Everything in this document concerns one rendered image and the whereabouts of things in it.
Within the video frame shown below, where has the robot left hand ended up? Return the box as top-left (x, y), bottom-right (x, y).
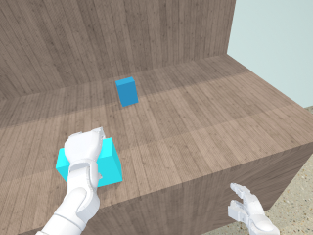
top-left (64, 127), bottom-right (106, 181)

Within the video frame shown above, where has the sponge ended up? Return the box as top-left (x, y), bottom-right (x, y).
top-left (56, 138), bottom-right (123, 187)

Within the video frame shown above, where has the right robot forearm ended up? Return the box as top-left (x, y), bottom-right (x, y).
top-left (248, 213), bottom-right (280, 235)

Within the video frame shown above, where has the left robot forearm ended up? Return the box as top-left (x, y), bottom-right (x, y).
top-left (35, 159), bottom-right (100, 235)

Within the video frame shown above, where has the robot right hand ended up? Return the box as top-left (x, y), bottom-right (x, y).
top-left (228, 183), bottom-right (265, 228)

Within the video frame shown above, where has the table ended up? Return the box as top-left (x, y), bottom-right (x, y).
top-left (0, 0), bottom-right (313, 235)

